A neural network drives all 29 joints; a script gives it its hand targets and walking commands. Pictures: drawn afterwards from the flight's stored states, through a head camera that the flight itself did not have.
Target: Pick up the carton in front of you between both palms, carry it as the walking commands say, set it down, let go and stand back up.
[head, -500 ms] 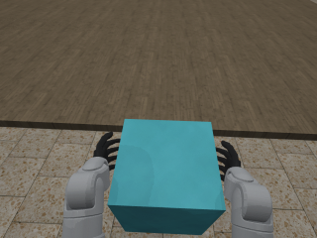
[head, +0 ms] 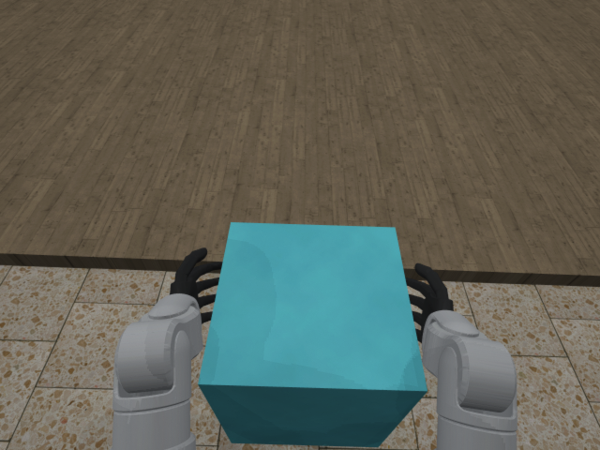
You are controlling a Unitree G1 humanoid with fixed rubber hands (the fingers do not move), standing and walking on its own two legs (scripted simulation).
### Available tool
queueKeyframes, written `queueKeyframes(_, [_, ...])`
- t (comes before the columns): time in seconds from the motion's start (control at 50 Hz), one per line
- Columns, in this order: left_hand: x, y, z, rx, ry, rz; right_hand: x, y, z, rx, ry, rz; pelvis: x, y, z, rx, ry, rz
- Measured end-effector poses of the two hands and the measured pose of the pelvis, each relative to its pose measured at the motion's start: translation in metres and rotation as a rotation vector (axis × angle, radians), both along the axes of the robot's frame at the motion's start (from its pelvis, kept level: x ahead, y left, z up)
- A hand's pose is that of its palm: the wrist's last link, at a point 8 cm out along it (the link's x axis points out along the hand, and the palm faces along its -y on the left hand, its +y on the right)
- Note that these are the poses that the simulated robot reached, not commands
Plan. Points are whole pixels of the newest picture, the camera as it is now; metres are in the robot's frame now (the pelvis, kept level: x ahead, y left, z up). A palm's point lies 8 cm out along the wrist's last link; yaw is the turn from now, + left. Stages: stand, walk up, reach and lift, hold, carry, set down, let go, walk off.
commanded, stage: carry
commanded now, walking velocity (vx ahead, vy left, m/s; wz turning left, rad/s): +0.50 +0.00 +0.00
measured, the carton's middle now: (308, 341) +0.27 +0.00 +0.00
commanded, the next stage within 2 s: none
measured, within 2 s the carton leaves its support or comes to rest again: neither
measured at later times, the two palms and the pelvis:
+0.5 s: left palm (231, 113) +0.61 +0.14 +0.12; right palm (403, 117) +0.64 -0.16 +0.11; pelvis +0.33 -0.04 +0.00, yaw +5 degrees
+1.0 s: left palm (243, 34) +0.95 +0.16 +0.11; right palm (372, 43) +0.95 -0.14 +0.11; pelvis +0.55 +0.00 -0.01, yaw +2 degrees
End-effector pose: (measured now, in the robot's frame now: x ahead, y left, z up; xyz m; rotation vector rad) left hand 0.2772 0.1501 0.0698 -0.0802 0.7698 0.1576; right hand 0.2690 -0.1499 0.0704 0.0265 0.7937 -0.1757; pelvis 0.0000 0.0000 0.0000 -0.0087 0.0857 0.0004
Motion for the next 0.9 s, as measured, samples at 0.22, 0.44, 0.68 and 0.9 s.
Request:
queueKeyframes(0.22, [0.141,-0.002,0.028,0.017,-0.12,0.003,0.148,-0.003,0.029,0.001,-0.119,0.016,0.146,-0.007,0.004,-0.015,-0.002,0.023])
queueKeyframes(0.44, [0.295,-0.013,0.039,0.027,-0.148,0.115,0.329,-0.013,0.03,0.069,-0.147,0.082,0.298,-0.038,-0.01,0.008,-0.021,0.082])
queueKeyframes(0.68, [0.487,-0.004,0.086,0.078,-0.2,0.046,0.512,-0.004,0.076,0.009,-0.204,0.094,0.431,-0.023,0.001,0.019,-0.008,0.05])
queueKeyframes(0.9, [0.638,0.012,0.042,0.043,-0.021,-0.028,0.643,0.011,0.043,-0.055,-0.021,0.065,0.522,-0.001,-0.013,0.004,0.001,0.024])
